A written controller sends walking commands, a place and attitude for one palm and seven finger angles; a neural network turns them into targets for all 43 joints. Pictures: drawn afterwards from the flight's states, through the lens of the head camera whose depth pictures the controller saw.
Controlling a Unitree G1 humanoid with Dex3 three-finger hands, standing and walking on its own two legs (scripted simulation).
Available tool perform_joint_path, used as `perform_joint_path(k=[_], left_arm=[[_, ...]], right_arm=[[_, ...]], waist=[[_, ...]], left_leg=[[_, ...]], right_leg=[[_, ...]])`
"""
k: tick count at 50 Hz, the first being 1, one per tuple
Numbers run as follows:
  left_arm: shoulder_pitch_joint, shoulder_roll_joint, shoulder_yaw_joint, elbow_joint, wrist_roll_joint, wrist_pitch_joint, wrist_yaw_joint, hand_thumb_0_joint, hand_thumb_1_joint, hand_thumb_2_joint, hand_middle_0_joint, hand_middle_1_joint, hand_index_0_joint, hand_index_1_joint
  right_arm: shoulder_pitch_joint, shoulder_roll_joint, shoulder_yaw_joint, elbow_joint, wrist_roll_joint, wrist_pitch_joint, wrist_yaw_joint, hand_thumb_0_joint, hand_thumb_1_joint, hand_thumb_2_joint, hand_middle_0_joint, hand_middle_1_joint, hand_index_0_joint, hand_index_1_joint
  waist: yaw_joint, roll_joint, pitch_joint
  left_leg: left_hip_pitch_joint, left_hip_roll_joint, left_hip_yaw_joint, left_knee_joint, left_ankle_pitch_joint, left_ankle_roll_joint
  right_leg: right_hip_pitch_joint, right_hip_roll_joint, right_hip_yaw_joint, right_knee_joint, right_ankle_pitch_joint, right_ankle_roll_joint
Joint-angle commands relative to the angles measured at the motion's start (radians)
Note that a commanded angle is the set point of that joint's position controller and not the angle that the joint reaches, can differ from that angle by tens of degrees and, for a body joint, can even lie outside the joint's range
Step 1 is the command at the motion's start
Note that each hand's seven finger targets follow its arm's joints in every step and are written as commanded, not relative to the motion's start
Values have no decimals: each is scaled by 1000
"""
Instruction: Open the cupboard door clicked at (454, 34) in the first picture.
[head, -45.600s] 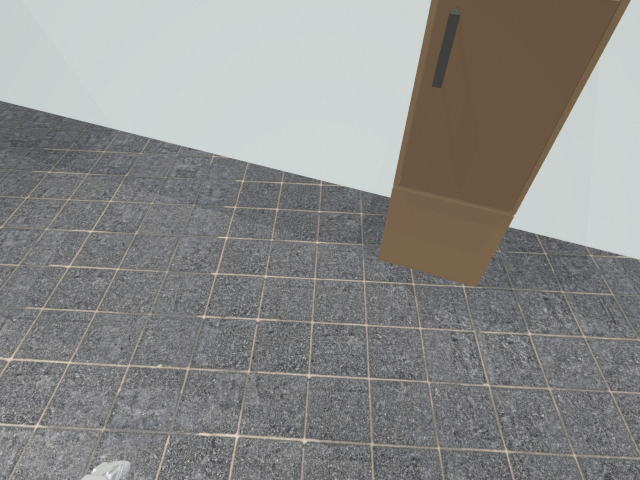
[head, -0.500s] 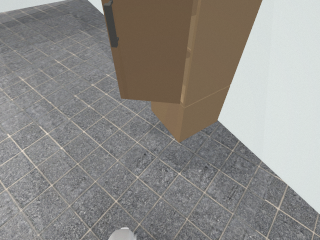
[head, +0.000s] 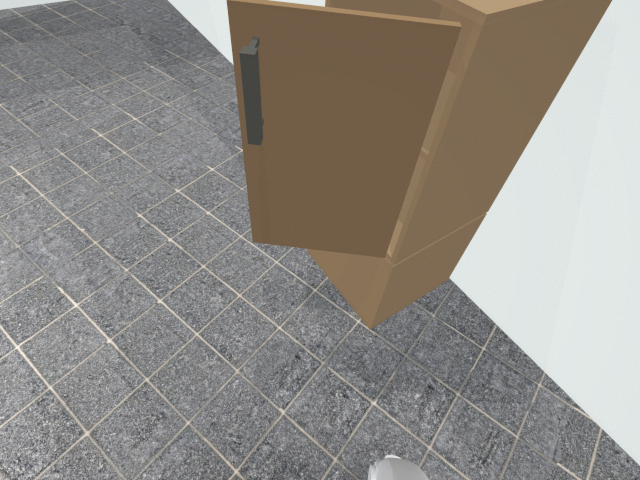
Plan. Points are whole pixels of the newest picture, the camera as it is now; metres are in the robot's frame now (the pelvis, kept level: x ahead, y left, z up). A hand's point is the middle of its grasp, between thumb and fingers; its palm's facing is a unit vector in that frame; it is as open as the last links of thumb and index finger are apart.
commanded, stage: take the last steps up to it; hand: left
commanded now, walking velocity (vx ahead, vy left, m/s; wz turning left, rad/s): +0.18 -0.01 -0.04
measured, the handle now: (255, 93) +0.69 +0.17 +0.11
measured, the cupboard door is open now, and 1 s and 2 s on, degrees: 50 50 50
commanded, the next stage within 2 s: come to a stop and stand still in 0.08 s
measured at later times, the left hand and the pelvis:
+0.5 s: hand (215, 440) +0.20 +0.16 -0.18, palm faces +0.03 -0.98 -0.18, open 7.2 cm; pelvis +0.10 -0.01 -0.01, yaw +0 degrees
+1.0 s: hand out of the picture +0.09 +0.20 -0.19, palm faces -0.01 -0.98 -0.19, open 7.3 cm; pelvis +0.07 +0.01 -0.01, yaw -3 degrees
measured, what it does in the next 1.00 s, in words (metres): steps on the spot: right foot, then left foot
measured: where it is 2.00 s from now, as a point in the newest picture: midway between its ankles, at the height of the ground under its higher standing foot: outside the picture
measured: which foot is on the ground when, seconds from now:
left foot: down 0.00-0.26, up 0.28-0.54, down 0.56-1.00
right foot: up 0.00-0.22, down 0.24-0.58, up 0.60-1.00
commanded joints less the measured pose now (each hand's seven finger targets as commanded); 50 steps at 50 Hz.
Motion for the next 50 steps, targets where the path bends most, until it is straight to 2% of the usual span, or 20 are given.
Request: perform_joint_path(k=[1, 7, 10, 11, 12, 13, 14, 16, 23, 26, 27, 28, 29, 30, 33, 39, 43, 46, 48, 50], left_arm=[[4, 6, -12, -57, 3, 0, -6, 0, 900, 900, -200, -300, -200, -300], [-108, 17, -28, -96, 1, -6, -4, 0, 900, 900, -200, -300, -200, -300], [-13, 38, -25, -71, 1, -18, 2, 0, 900, 900, -200, -300, -200, -300], [85, 72, -18, -41, 0, -28, 9, 0, 900, 900, -200, -300, -200, -300], [198, 138, -3, -6, -2, -39, 26, 0, 900, 900, -200, -300, -200, -300], [229, 190, -4, 13, -15, -40, 34, 0, 900, 900, -200, -300, -200, -300], [155, 172, -17, -8, -14, -37, 43, 0, 900, 900, -200, -300, -200, -300], [33, 136, -17, -50, -5, -18, 57, 0, 900, 900, -200, -300, -200, -300], [-6, 147, 19, -73, 0, 2, 55, 0, 900, 900, -200, -300, -200, -300], [-42, 144, 18, -86, 1, 18, 51, 0, 900, 900, -200, -300, -200, -300], [-41, 120, 12, -91, -6, 26, 46, 0, 900, 900, -200, -300, -200, -300], [-2, 68, 2, -103, -13, 37, 40, 0, 900, 900, -200, -300, -200, -300], [-1, 48, -3, -111, -19, 46, 42, 0, 900, 900, -200, -300, -200, -300], [-5, 65, -2, -106, -12, 54, 42, 0, 900, 900, -200, -300, -200, -300], [44, 78, 7, -67, -1, 64, 29, 0, 900, 900, -200, -300, -200, -300], [58, 87, -1, -64, -1, 55, 15, 0, 900, 900, -200, -300, -200, -300], [50, 68, -12, -71, -3, 51, 10, 0, 900, 900, -200, -300, -200, -300], [108, 54, -16, -47, -6, 44, 11, 0, 900, 900, -200, -300, -200, -300], [177, 64, -14, -20, -3, 37, 17, 0, 900, 900, -200, -300, -200, -300], [148, 134, -11, -18, 1, 23, 28, 0, 900, 900, -200, -300, -200, -300]], right_arm=[[132, -93, -10, 8, -4, 0, -4, 0, -900, -900, 200, 300, 200, 300], [213, -96, -5, 60, -13, 15, -8, 0, -900, -900, 200, 300, 200, 300], [206, -88, 1, 74, -4, 24, -12, 0, -900, -900, 200, 300, 200, 300], [192, -82, 4, 67, 8, 23, -13, 0, -900, -900, 200, 300, 200, 300], [186, -62, 2, 48, 21, 24, -12, 0, -900, -900, 200, 300, 200, 300], [198, -56, 3, 42, 34, 44, -13, 0, -900, -900, 200, 300, 200, 300], [174, -39, 2, 44, 39, 61, -16, 0, -900, -900, 200, 300, 200, 300], [133, -3, 0, 43, 34, 92, -14, 0, -900, -900, 200, 300, 200, 300], [100, -10, -25, 22, 19, 127, 3, 0, -900, -900, 200, 300, 200, 300], [116, -22, -33, 6, 16, 121, 6, 0, -900, -900, 200, 300, 200, 300], [125, -56, -36, 6, 12, 111, 6, 0, -900, -900, 200, 300, 200, 300], [101, -127, -47, -19, 3, 98, 4, 0, -900, -900, 200, 300, 200, 300], [60, -184, -55, -53, -7, 97, -5, 0, -900, -900, 200, 300, 200, 300], [10, -171, -48, -70, -8, 92, -11, 0, -900, -900, 200, 300, 200, 300], [-84, -145, -27, -98, -9, 83, -24, 0, -900, -900, 200, 300, 200, 300], [-19, -184, -42, -74, -3, 80, -25, 0, -900, -900, 200, 300, 200, 300], [12, -207, -55, -56, -4, 83, -21, 0, -900, -900, 200, 300, 200, 300], [-11, -200, -55, -46, -1, 85, -14, 0, -900, -900, 200, 300, 200, 300], [-29, -173, -54, -45, 9, 89, -10, 0, -900, -900, 200, 300, 200, 300], [-31, -82, -34, -45, 18, 95, -1, 0, -900, -900, 200, 300, 200, 300]], waist=[[-9, 124, 7], [-48, 133, 24], [4, 94, -2], [44, 52, -66], [72, -58, -157], [56, -107, -207], [30, -52, -153], [1, -103, -59], [-18, -100, -102], [-47, -109, -88], [-52, -32, -92], [-32, 183, -89], [-37, 285, -62], [-29, 213, -33], [5, 180, 32], [-40, 171, -88], [-64, 181, -119], [-38, 196, -105], [-8, 130, -89], [-20, -77, -19]], left_leg=[[45, 284, -154, -112, 510, 47], [102, 291, -150, -34, 619, 42], [51, 253, -126, 126, 675, 0], [-51, 211, -104, 236, 625, -41], [-234, 123, -64, 381, 337, -97], [-256, 43, -78, 552, -330, -137], [-225, 74, -157, 588, -428, -131], [-220, 85, -171, 583, -380, -123], [-201, 42, -128, 448, -201, -150], [-82, 48, -126, 212, -16, -141], [-9, 98, -167, 114, 102, -120], [-43, 278, -393, 27, 267, -39], [-155, 400, -501, -59, 329, 70], [-243, 398, -467, -79, 212, 105], [-258, 317, -382, -95, 70, 60], [20, 335, -359, -65, 173, 66], [58, 340, -358, -39, 234, 68], [-26, 294, -326, -34, 147, 37], [-123, 225, -267, -4, 11, -22], [-206, 99, -155, 100, -99, -104]], right_leg=[[-10, -10, 1, -139, 63, -9], [85, 33, -51, -352, -3, -41], [304, 71, -66, -534, 87, -53], [508, 31, -16, -574, 353, -61], [726, -151, 190, -524, 823, -136], [727, -348, 299, -596, 1082, -269], [578, -358, 256, -639, 1033, -309], [425, -273, 170, -652, 945, -261], [390, -199, 99, -644, 709, -195], [290, -158, 78, -591, 429, -132], [228, -109, 53, -524, 268, -86], [162, 8, -22, -421, -39, -16], [180, 72, -8, -239, -309, 4], [223, 63, 64, -110, -326, -12], [159, 60, 111, -25, -219, -10], [110, 57, 68, -157, -213, 13], [177, 60, 33, -303, -257, 8], [299, 76, 3, -490, -164, -4], [427, 68, -2, -692, -13, -15], [384, -104, 193, -828, -118, -88]])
